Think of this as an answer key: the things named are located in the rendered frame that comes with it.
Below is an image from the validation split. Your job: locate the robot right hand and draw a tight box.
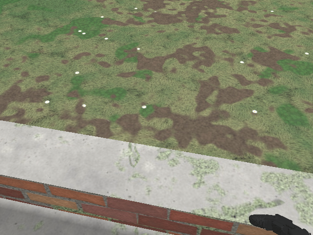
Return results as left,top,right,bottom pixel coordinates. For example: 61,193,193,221
248,213,311,235

